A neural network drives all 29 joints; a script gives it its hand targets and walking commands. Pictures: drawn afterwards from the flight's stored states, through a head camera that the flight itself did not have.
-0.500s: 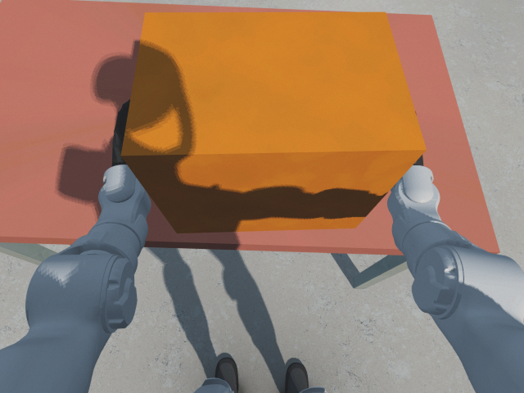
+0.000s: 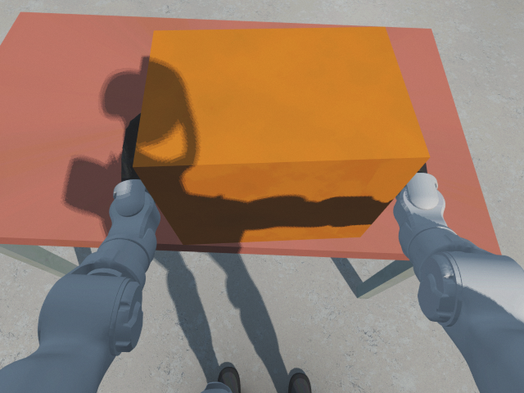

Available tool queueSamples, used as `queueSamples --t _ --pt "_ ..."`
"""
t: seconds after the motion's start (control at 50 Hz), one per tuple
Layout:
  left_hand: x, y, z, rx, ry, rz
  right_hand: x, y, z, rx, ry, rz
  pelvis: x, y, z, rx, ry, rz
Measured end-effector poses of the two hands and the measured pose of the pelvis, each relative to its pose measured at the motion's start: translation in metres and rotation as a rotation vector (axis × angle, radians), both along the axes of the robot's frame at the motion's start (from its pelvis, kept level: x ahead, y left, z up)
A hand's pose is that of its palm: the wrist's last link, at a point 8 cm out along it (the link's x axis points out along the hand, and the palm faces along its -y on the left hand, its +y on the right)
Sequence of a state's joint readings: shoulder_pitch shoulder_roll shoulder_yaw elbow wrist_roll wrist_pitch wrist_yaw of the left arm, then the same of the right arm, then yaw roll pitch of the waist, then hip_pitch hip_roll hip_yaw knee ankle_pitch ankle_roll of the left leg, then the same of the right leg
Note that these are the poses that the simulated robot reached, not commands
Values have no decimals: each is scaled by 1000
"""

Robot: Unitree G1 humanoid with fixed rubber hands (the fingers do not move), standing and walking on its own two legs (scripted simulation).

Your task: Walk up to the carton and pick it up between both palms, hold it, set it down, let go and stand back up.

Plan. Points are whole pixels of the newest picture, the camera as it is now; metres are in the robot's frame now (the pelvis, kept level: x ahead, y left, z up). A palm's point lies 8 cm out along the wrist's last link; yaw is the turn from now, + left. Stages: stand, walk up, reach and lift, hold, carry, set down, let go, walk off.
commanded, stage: reach and lift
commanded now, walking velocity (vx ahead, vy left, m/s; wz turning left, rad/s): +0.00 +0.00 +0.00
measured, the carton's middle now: (272, 148) +0.48 +0.01 +0.02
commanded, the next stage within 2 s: none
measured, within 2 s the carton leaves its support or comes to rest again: leaves its support in 0.42 s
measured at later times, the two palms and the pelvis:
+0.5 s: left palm (126, 199) +0.38 +0.21 +0.04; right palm (417, 185) +0.41 -0.19 +0.05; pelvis -0.02 +0.00 +0.00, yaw +1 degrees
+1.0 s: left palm (92, 169) +0.36 +0.21 +0.14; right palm (471, 161) +0.38 -0.20 +0.16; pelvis -0.04 +0.00 +0.02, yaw +3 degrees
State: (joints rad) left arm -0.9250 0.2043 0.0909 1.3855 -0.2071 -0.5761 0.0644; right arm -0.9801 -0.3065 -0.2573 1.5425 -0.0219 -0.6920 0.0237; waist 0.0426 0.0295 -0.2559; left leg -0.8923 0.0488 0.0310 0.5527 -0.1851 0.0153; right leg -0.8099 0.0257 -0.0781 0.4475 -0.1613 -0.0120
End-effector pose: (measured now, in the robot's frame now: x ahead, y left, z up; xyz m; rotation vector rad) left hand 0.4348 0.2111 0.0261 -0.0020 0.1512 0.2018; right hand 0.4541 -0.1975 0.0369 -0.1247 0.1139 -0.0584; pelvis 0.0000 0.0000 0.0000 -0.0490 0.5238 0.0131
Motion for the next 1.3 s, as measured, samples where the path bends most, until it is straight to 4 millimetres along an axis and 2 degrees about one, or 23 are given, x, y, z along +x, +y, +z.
queueSamples --t 0.38,0.64,0.78,1.0,1.1,1.2,1.3 --pt "-40 1 6 -21 65 12 -36 1 8 -8 88 7 -10 -2 0 -1 -94 17" --pt "-70 1 17 -22 109 10 -63 2 27 9 132 3 -27 -2 3 3 -162 29" --pt "-75 0 42 -24 94 3 -73 1 52 41 117 -12 -36 -2 5 10 -201 38" --pt "-70 -2 114 7 47 -21 -77 -2 118 66 71 -32 -39 -4 15 30 -314 49" --pt "-68 0 137 2 43 -27 -75 0 142 69 72 -34 -36 -6 21 40 -379 41" --pt "-70 4 145 6 43 -21 -75 4 149 73 74 -29 -28 -7 26 46 -437 35" --pt "-75 8 140 11 52 -13 -77 8 142 75 84 -23 -20 -7 28 49 -475 37"
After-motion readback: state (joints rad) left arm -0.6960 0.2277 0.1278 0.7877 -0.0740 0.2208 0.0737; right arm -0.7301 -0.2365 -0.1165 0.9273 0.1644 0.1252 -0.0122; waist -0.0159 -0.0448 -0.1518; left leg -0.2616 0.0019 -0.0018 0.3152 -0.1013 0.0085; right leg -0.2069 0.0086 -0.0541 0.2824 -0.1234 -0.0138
